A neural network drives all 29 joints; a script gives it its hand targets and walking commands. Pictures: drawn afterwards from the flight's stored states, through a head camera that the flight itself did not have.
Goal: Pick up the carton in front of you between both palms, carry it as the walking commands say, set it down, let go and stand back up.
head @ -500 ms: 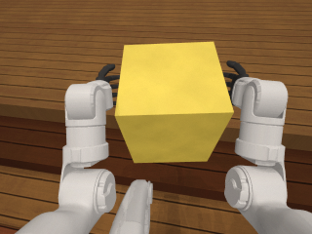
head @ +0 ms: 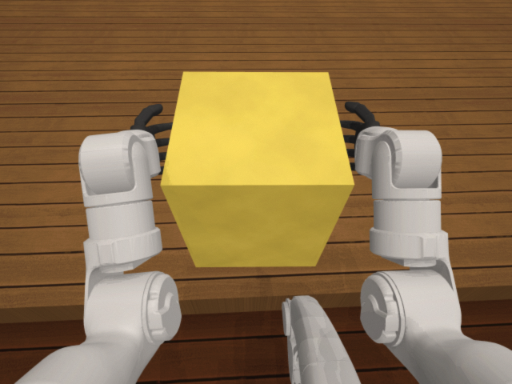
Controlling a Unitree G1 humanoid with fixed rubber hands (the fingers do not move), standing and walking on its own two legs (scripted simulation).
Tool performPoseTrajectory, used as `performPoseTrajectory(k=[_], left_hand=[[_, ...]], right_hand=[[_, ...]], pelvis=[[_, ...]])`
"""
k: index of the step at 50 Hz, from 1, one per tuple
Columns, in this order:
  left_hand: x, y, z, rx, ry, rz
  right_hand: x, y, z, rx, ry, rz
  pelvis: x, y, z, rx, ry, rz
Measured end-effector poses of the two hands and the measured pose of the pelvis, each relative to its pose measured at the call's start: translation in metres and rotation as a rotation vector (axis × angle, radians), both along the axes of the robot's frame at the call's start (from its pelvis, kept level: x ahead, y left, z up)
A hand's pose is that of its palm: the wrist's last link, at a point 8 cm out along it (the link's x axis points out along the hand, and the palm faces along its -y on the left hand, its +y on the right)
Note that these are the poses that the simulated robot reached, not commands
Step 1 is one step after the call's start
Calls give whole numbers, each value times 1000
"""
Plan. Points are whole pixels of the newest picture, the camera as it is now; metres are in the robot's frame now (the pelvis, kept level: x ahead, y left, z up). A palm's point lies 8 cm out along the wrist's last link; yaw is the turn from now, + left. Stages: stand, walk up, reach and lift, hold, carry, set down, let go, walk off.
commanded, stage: carry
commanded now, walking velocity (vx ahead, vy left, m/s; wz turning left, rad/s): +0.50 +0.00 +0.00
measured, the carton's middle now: (255, 178) +0.40 -0.02 +0.11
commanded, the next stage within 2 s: none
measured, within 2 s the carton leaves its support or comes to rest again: neither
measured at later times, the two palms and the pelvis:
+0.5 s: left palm out of the picture +0.65 +0.11 +0.32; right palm out of the picture +0.68 -0.19 +0.32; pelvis +0.29 -0.06 +0.14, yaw +1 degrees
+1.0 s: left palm out of the picture +0.99 +0.13 +0.42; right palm out of the picture +0.96 -0.17 +0.42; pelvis +0.60 +0.01 +0.26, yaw -1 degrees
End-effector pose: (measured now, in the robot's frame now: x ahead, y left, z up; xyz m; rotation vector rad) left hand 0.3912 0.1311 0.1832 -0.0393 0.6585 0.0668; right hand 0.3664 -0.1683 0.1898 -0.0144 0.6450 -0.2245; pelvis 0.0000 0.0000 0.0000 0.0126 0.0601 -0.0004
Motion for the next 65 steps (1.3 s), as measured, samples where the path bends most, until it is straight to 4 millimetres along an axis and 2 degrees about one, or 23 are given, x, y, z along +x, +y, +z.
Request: performPoseTrajectory(k=[3, 6, 9, 11, 15, 19, 25, 29, 33, 36, 38, 40, 43, 49, 53, 56, 61, 65], left_hand=[[37, -4, 17, -6, -4, 8], [75, -9, 27, 16, 18, 25], [107, -8, 30, 49, 61, 82], [119, -6, 29, 79, 100, 124], [140, -8, 37, 93, 168, 147], [180, -14, 72, 68, 126, 149], [258, -22, 140, 84, -17, 130], [316, -21, 169, 107, -28, 101], [387, -19, 179, 99, 12, 58], [444, -21, 175, 83, 55, -7], [476, -22, 169, 62, 102, -43], [498, -21, 167, 40, 146, -53], [526, -15, 176, 24, 165, -40], [589, -5, 225, 12, 71, -24], [630, -2, 256, 3, 7, -10], [661, -2, 274, 23, -13, 7], [714, -9, 286, 66, -8, 31], [743, -9, 271, 97, 71, 59]], right_hand=[[42, -3, 21, 3, -5, 32], [90, -7, 34, 5, 18, 56], [145, -7, 35, 27, 61, 119], [177, -4, 32, 51, 98, 166], [214, -2, 35, 102, 166, 187], [249, -8, 67, 108, 124, 182], [316, -18, 128, 119, -21, 163], [366, -17, 152, 109, -33, 144], [422, -17, 162, 85, 7, 110], [458, -19, 160, 60, 54, 51], [474, -19, 157, 38, 101, 15], [488, -18, 156, 25, 146, -1], [517, -12, 168, 25, 163, -2], [586, -3, 219, 40, 67, -10], [634, 0, 255, 40, 2, -4], [671, 0, 273, 35, -15, 19], [736, -7, 280, 24, -8, 72], [780, -8, 264, 43, 70, 112]], pelvis=[[42, -15, 11, -28, -4, 8], [88, -31, 21, -62, 17, 13], [134, -52, 31, -67, 24, 19], [153, -62, 44, -69, 11, 14], [187, -67, 82, -64, -8, 20], [224, -72, 115, -38, -14, 36], [295, -61, 137, -14, -8, 21], [353, -47, 148, 18, -14, 7], [416, -30, 155, 48, 9, 3], [463, -10, 163, 50, -7, 1], [483, -2, 177, 39, -17, 3], [502, 2, 194, 35, -24, 3], [530, 6, 218, 35, -11, -9], [586, 8, 257, -3, 15, -24], [631, 2, 270, -13, 31, -18], [670, -5, 274, -13, 34, -12], [738, -24, 263, -16, 18, 12], [779, -32, 267, -11, 16, 18]])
